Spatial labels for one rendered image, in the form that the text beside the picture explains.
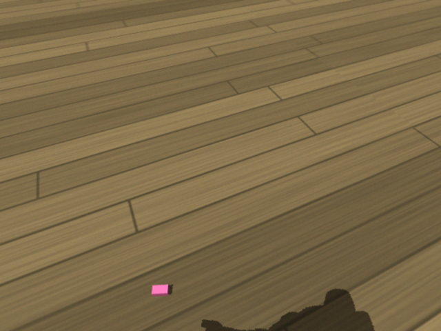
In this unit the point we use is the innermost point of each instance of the small box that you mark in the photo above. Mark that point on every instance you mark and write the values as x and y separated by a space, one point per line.
160 290

